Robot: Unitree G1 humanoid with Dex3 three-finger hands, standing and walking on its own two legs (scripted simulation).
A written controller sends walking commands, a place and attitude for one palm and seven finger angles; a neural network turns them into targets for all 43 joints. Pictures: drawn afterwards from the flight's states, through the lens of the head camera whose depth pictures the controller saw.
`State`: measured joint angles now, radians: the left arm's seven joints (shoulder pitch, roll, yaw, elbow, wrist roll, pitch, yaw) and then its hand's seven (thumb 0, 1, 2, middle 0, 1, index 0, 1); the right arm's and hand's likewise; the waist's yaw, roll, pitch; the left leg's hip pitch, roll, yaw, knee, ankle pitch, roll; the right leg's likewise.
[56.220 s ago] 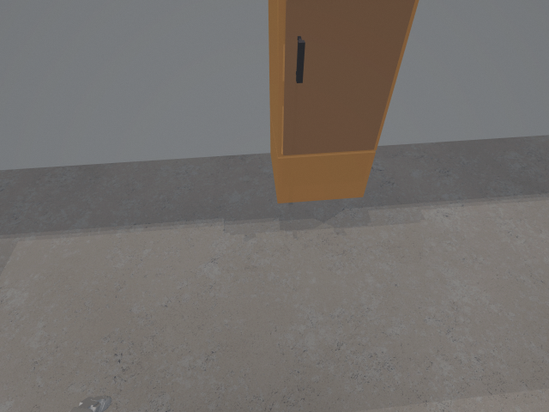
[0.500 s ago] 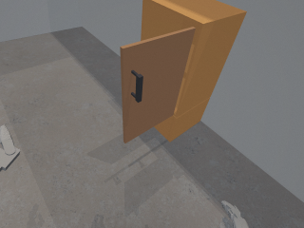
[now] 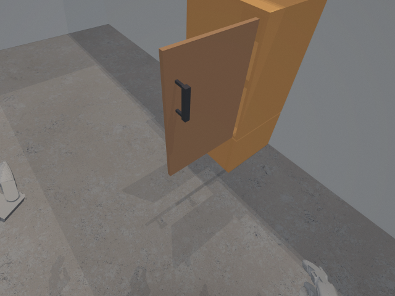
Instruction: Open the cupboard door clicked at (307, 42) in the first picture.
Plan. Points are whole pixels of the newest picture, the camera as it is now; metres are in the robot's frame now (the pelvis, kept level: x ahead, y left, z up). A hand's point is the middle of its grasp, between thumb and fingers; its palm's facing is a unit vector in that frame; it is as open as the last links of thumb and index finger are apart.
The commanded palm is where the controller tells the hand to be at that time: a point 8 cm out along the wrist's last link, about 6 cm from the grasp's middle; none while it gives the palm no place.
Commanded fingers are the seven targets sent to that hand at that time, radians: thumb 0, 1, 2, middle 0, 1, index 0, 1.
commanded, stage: stop stepping back and stand still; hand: left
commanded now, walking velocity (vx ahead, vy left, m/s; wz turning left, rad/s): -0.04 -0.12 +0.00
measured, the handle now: (182, 101) +0.67 +0.08 -0.01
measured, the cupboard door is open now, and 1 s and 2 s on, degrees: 90 90 90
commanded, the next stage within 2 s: let the arm hang, fingers relaxed in 0.42 s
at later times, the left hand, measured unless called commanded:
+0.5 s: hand (38, 191) +0.23 +0.25 +0.16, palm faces +0.37 -0.79 -0.48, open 7.4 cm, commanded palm none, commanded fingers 0.00 0.90 0.90 -0.20 -0.30 -0.20 -0.30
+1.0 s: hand out of the picture -0.03 +0.19 -0.16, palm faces +0.02 -0.98 -0.21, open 7.1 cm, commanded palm none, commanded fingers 0.00 0.90 0.90 -0.20 -0.30 -0.20 -0.30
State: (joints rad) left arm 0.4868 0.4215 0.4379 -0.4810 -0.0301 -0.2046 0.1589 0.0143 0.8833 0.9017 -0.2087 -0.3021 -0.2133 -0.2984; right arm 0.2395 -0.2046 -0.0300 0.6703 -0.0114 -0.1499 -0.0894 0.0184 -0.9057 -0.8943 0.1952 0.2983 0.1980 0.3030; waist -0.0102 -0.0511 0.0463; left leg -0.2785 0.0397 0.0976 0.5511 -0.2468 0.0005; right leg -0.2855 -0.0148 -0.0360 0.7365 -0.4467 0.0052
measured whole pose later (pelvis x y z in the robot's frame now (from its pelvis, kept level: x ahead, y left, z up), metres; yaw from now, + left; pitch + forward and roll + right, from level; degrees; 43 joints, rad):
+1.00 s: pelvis +0.00 +0.00 +0.01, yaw +0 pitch -1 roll +0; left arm 0.29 0.20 0.01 1.12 0.01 0.02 0.01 0.00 0.96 0.90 -0.20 -0.30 -0.21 -0.30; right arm 0.28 -0.18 0.01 1.12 -0.03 0.04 -0.02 0.01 -0.91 -0.89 0.19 0.30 0.20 0.30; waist 0.01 0.00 0.08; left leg -0.23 0.00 0.00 0.43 -0.19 0.01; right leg -0.20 0.01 -0.09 0.41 -0.20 -0.04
